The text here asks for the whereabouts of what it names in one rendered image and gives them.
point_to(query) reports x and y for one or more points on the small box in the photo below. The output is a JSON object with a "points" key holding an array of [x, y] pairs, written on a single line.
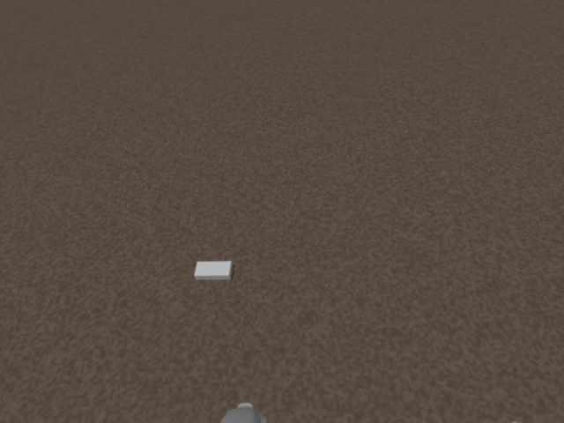
{"points": [[213, 270]]}

